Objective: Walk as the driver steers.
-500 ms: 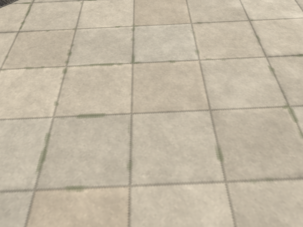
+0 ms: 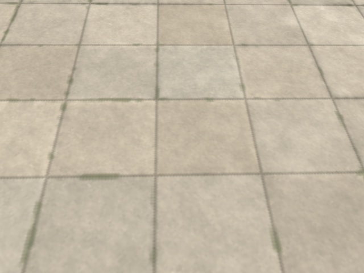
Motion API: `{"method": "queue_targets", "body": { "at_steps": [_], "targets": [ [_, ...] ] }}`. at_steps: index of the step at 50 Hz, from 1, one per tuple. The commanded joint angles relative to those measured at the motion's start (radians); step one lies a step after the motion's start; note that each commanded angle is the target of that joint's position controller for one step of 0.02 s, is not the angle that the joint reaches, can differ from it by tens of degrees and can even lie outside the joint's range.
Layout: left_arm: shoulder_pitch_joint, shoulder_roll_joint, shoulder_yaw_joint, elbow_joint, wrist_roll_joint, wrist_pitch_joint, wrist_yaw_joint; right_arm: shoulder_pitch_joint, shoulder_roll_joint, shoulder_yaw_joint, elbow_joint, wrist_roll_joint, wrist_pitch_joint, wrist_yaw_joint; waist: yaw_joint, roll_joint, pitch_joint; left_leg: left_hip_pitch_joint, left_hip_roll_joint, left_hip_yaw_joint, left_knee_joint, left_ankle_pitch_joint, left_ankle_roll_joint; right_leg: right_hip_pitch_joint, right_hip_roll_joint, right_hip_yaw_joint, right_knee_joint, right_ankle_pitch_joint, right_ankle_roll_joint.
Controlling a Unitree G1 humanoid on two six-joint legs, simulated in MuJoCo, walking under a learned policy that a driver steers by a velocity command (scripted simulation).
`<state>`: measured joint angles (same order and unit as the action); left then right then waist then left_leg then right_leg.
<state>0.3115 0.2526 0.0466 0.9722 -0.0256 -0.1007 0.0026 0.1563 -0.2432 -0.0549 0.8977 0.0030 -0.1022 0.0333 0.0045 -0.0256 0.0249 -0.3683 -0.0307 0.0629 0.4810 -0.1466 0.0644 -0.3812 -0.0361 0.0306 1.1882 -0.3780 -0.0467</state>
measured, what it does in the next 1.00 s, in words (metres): walks ahead: right foot, then left foot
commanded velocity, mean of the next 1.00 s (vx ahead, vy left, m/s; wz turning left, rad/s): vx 0.48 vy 0.00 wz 0.17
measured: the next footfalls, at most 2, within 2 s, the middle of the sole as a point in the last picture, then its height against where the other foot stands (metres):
right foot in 0.44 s outside the picture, level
left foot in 0.98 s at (152, 220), level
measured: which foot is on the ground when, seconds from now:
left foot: down 0.00-0.46, up 0.48-0.96, down 0.98-1.00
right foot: up 0.00-0.42, down 0.44-0.98, up 1.00-1.00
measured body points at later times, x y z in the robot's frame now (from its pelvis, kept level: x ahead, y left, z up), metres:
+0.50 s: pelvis +0.27 -0.05 -0.01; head +0.31 -0.06 +0.44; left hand +0.46 +0.19 -0.11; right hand +0.24 -0.32 -0.16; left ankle +0.09 +0.08 -0.68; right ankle +0.38 -0.15 -0.73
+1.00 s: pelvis +0.53 -0.01 -0.01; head +0.56 +0.01 +0.44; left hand +0.45 +0.25 -0.16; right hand +0.76 -0.20 -0.12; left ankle +0.63 +0.12 -0.74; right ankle +0.38 -0.16 -0.72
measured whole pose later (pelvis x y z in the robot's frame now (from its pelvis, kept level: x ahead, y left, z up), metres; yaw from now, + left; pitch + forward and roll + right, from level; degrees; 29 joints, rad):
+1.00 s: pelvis +0.53 -0.01 -0.01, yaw +12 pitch +2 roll -2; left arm 0.34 0.23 0.07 1.03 -0.02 -0.06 0.01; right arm 0.03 -0.22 -0.06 0.83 -0.01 -0.06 0.04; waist 0.04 0.02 0.04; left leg -0.49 0.03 0.04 0.53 -0.02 0.08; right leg 0.04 -0.06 -0.23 0.48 -0.45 0.03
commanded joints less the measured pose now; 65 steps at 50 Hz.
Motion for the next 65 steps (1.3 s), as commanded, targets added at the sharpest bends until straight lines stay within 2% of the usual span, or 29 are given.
{"method": "queue_targets", "body": {
  "at_steps": [1,5,11,16,19,21,22,23,24,25,26,27,28,30,33,37,42,45,47,49,50,51,52,53,54,55,58,61,65],
  "targets": [
    [0.013,0.075,0.029,-0.065,0.007,0.0,0.01,0.043,-0.071,-0.011,-0.021,-0.014,-0.013,0.004,0.006,0.101,-0.079,0.222,0.263,-0.322,-0.297,0.097,0.168,-0.209,-0.11,0.047,-0.01,0.104,-0.008],
    [-0.064,0.06,0.033,-0.095,0.017,0.024,0.016,0.107,-0.126,-0.024,0.014,-0.008,-0.017,-0.016,0.008,0.076,-0.016,0.188,0.256,-0.238,-0.361,0.17,0.186,-0.288,-0.126,0.03,-0.165,0.222,0.024],
    [-0.268,0.036,0.024,-0.152,0.016,0.015,0.0,0.198,-0.138,-0.021,0.048,0.004,-0.001,-0.037,-0.05,0.081,0.024,0.251,0.216,-0.141,-0.375,0.173,0.136,-0.306,-0.087,-0.01,-0.495,0.482,0.036],
    [-0.403,0.037,0.013,-0.201,0.005,0.005,-0.027,0.278,-0.148,-0.026,0.092,0.011,0.017,-0.04,-0.092,0.083,0.067,0.395,0.266,-0.14,-0.323,0.177,0.134,-0.33,-0.058,-0.026,-0.629,0.431,0.022],
    [-0.39,0.062,0.018,-0.214,0.002,-0.005,-0.043,0.266,-0.164,-0.036,0.101,0.015,0.03,-0.046,-0.06,0.104,0.051,0.459,0.302,-0.147,-0.249,0.295,0.113,-0.265,-0.036,-0.036,-0.676,0.329,-0.015],
    [-0.226,0.111,0.046,-0.171,0.008,-0.01,-0.039,0.224,-0.168,-0.037,0.092,0.018,0.038,-0.046,0.037,0.115,-0.046,0.425,0.26,-0.117,-0.065,0.583,0.083,0.003,0.025,-0.083,-0.712,0.309,-0.053],
    [-0.038,0.168,0.072,-0.118,0.013,-0.012,-0.03,0.212,-0.138,-0.024,0.079,0.012,0.039,-0.044,0.115,0.089,-0.165,0.296,0.203,-0.086,0.153,0.557,0.052,0.289,-0.008,-0.043,-0.689,0.34,-0.091],
    [0.123,0.27,0.097,-0.092,0.036,-0.01,-0.02,0.285,-0.051,0.003,0.055,0.0,0.028,-0.038,0.121,-0.096,-0.338,-0.075,0.076,-0.027,0.55,0.176,-0.012,0.709,-0.278,0.312,-0.689,0.294,-0.208],
    [0.15,0.234,0.084,-0.08,0.027,-0.005,-0.022,0.326,-0.009,0.019,0.071,0.016,0.005,-0.034,0.112,-0.249,-0.449,-0.284,-0.028,-0.136,0.78,-0.42,-0.028,0.828,-0.409,0.667,-0.847,0.174,-0.286],
    [0.089,0.163,0.061,-0.089,0.023,-0.007,-0.021,0.248,-0.124,-0.014,0.06,0.045,-0.008,-0.033,0.117,-0.155,-0.32,-0.37,0.034,-0.215,0.871,-0.392,-0.01,0.713,-0.372,0.568,-0.874,0.11,-0.231],
    [0.002,0.125,0.049,-0.107,0.022,-0.008,-0.018,0.173,-0.143,-0.02,0.035,0.055,-0.011,-0.035,0.091,-0.111,-0.201,-0.385,0.09,-0.182,0.857,-0.303,0.002,0.561,-0.34,0.41,-0.896,0.137,-0.186],
    [-0.071,0.092,0.038,-0.112,0.027,-0.012,-0.021,0.138,-0.127,-0.023,0.031,0.046,-0.004,-0.042,0.057,-0.047,-0.122,-0.341,0.13,-0.167,0.796,-0.222,0.0,0.41,-0.298,0.299,-0.943,0.182,-0.16],
    [-0.116,0.061,0.03,-0.113,0.032,-0.018,-0.024,0.143,-0.116,-0.033,0.036,0.036,0.011,-0.048,0.023,-0.058,-0.077,-0.29,0.161,-0.171,0.738,-0.168,0.001,0.315,-0.259,0.209,-0.983,0.213,-0.137],
    [-0.129,0.051,0.03,-0.096,0.041,-0.023,-0.025,0.19,-0.061,-0.032,0.051,0.036,0.041,-0.047,-0.013,-0.074,-0.046,-0.211,0.176,-0.17,0.703,-0.119,-0.001,0.213,-0.227,0.105,-1.036,0.261,-0.128],
    [-0.104,0.087,0.041,-0.072,0.047,-0.029,-0.01,0.144,-0.054,-0.04,0.025,0.032,0.064,-0.05,-0.023,-0.043,-0.001,-0.291,0.175,-0.188,0.64,-0.014,-0.013,0.204,-0.226,0.0,-1.069,0.362,-0.136],
    [-0.076,0.104,0.045,-0.058,0.048,-0.021,0.012,0.047,-0.052,-0.043,-0.014,0.02,0.058,-0.034,-0.008,-0.03,0.024,-0.353,0.159,-0.179,0.444,0.168,-0.027,0.26,-0.214,-0.107,-1.079,0.42,-0.117],
    [0.006,0.131,0.054,-0.034,0.033,-0.002,0.027,-0.126,-0.024,-0.024,-0.088,0.015,0.056,-0.002,0.054,-0.002,0.08,-0.382,0.15,-0.081,0.25,0.212,-0.015,0.377,-0.241,-0.196,-1.067,0.459,-0.104],
    [0.053,0.134,0.053,0.003,0.017,0.024,0.021,-0.173,-0.002,-0.013,-0.122,0.003,0.051,0.009,0.051,-0.008,0.099,-0.306,0.1,-0.024,0.146,0.1,0.005,0.414,-0.252,-0.208,-0.964,0.751,-0.108],
    [0.033,0.165,0.057,0.014,0.004,0.033,0.019,-0.108,-0.041,-0.026,-0.116,-0.002,0.044,0.011,-0.005,-0.066,0.031,-0.163,0.045,0.012,0.108,0.036,0.032,0.444,-0.25,-0.185,-0.844,1.026,-0.093],
    [0.001,0.167,0.053,0.019,-0.006,0.035,0.013,0.122,-0.146,-0.067,-0.041,-0.012,0.034,-0.003,-0.13,-0.049,-0.109,0.193,0.024,0.005,-0.04,0.334,0.079,0.368,-0.165,-0.19,-0.556,0.991,-0.023],
    [-0.009,0.12,0.033,-0.016,0.024,0.026,0.008,0.259,-0.248,-0.086,-0.01,-0.04,0.033,-0.025,-0.156,0.09,-0.271,0.533,0.245,-0.208,0.066,0.86,0.146,0.122,-0.078,-0.19,-0.24,0.506,0.032],
    [0.163,-0.008,-0.004,0.014,0.02,0.018,-0.006,0.235,-0.267,-0.072,-0.019,-0.048,0.035,-0.029,-0.057,0.267,-0.471,0.805,0.522,-0.528,0.078,1.151,0.346,-0.137,0.071,-0.044,0.091,-0.365,0.083],
    [0.111,0.1,0.03,0.04,-0.014,0.016,-0.004,0.241,-0.206,-0.062,-0.037,-0.03,0.041,-0.026,-0.112,0.136,-0.519,0.703,0.467,-0.462,0.027,1.026,0.311,-0.117,0.04,0.113,0.13,-0.352,0.08],
    [0.006,0.109,0.038,-0.001,-0.036,0.021,0.002,0.139,-0.178,-0.053,-0.047,-0.015,0.038,-0.027,-0.087,0.145,-0.353,0.587,0.419,-0.324,-0.014,0.869,0.258,-0.213,-0.004,0.07,0.106,-0.301,0.074],
    [-0.03,0.083,0.037,-0.002,-0.026,0.033,0.016,0.056,-0.134,-0.04,-0.052,-0.007,0.034,-0.029,-0.051,0.084,-0.24,0.436,0.367,-0.255,-0.067,0.702,0.207,-0.222,-0.044,0.042,0.044,-0.229,0.077],
    [-0.031,0.082,0.046,0.007,-0.009,0.053,0.029,0.003,-0.094,-0.031,-0.054,-0.008,0.03,-0.03,-0.021,0.087,-0.169,0.295,0.34,-0.197,-0.12,0.586,0.18,-0.177,-0.066,0.029,0.008,-0.167,0.083],
    [0.037,0.047,0.052,0.007,0.0,0.107,0.041,-0.076,-0.099,-0.032,-0.056,-0.042,0.031,-0.037,0.045,0.123,-0.121,0.075,0.321,-0.088,-0.223,0.422,0.185,-0.044,-0.062,-0.006,-0.004,-0.056,0.093],
    [-0.017,0.067,0.063,-0.041,0.009,0.126,0.05,-0.083,-0.122,-0.037,-0.048,-0.038,0.039,-0.062,0.04,0.132,-0.096,0.083,0.34,-0.049,-0.27,0.258,0.191,-0.112,-0.079,-0.003,-0.093,0.026,0.096],
    [-0.104,0.072,0.064,-0.1,0.013,0.135,0.033,-0.091,-0.147,-0.045,-0.038,-0.026,0.061,-0.092,0.016,0.137,-0.088,0.133,0.353,-0.006,-0.289,0.103,0.173,-0.12,-0.088,-0.03,-0.246,0.096,0.092]
  ]
}}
